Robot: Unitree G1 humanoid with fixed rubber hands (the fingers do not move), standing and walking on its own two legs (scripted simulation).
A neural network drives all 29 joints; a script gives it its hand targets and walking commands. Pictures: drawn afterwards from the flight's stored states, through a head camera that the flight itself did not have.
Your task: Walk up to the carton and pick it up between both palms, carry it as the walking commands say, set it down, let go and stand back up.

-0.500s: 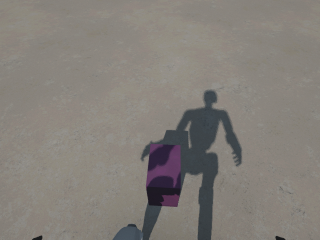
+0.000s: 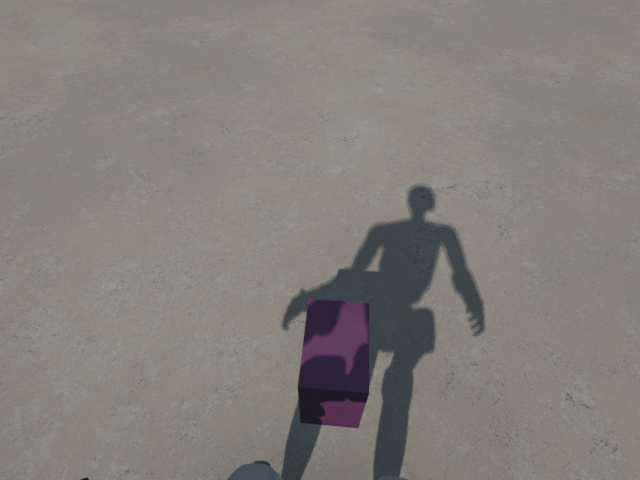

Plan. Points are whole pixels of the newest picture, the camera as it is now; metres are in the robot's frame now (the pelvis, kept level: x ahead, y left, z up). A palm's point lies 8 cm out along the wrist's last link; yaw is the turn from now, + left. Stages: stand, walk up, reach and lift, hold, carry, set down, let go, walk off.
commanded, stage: walk up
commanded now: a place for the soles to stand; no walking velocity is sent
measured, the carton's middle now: (333, 364) +0.51 -0.03 -0.59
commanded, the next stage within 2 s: reach and lift in 1.06 s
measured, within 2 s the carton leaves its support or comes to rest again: neither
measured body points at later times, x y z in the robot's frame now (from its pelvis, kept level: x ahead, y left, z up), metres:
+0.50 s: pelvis +0.00 +0.00 +0.00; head +0.01 +0.00 +0.45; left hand +0.08 +0.32 -0.10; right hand +0.11 -0.32 -0.10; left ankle +0.06 +0.13 -0.69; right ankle +0.01 -0.10 -0.69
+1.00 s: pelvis +0.00 -0.01 +0.00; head +0.02 -0.01 +0.45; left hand +0.08 +0.31 -0.09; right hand +0.11 -0.33 -0.10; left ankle +0.06 +0.13 -0.69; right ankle +0.01 -0.10 -0.69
